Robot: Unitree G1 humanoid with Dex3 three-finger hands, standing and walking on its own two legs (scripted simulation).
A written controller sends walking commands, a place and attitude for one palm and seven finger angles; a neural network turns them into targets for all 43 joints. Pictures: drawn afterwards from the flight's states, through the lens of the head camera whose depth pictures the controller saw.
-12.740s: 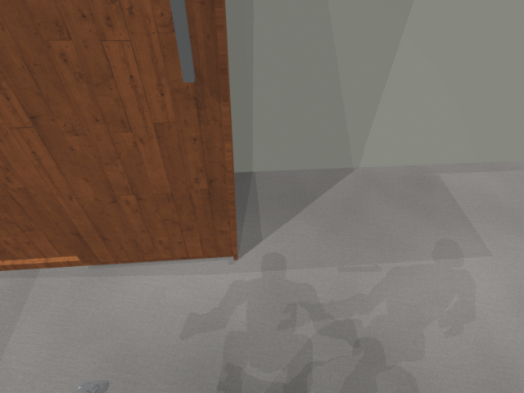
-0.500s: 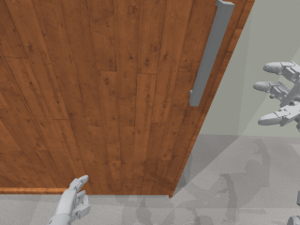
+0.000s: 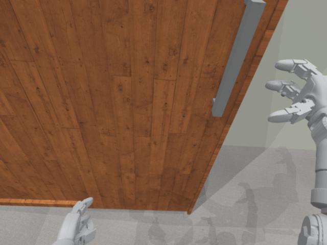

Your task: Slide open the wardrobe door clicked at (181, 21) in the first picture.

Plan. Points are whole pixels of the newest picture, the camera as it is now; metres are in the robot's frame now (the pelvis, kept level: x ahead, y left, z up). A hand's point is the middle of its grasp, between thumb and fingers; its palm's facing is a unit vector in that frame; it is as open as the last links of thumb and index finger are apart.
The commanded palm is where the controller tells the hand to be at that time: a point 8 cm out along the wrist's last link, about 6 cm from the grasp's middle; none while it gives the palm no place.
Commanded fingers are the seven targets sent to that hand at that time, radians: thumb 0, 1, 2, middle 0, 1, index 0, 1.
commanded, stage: move the hooked fingers beside the handle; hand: right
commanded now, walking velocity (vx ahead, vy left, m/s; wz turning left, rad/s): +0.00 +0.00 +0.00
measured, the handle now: (230, 64) +0.47 -0.13 +0.25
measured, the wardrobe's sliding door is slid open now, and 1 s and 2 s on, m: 0.00 0.00 0.00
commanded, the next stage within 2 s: feel for the door with the fingertips in 1.18 s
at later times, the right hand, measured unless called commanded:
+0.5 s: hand (262, 83) +0.41 -0.19 +0.25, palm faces +0.02 +1.00 -0.04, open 14.0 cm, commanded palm +0.38 -0.24 +0.24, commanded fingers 0.00 0.50 -0.30 0.30 1.20 0.30 1.20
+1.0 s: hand (264, 83) +0.41 -0.19 +0.24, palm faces +0.02 +1.00 -0.02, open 14.0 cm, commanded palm +0.38 -0.25 +0.24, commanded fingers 0.00 0.50 -0.30 0.30 1.20 0.30 1.20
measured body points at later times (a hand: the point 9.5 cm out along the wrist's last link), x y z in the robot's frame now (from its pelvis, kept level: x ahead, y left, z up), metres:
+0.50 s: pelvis +0.01 +0.00 +0.00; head -0.01 +0.02 +0.45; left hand +0.16 +0.24 -0.09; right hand +0.41 -0.25 +0.25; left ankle -0.01 +0.09 -0.74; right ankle +0.00 -0.09 -0.74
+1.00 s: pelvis +0.01 +0.00 +0.00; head -0.01 +0.03 +0.45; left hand +0.17 +0.25 -0.09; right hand +0.41 -0.25 +0.25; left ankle -0.01 +0.09 -0.74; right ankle +0.00 -0.09 -0.74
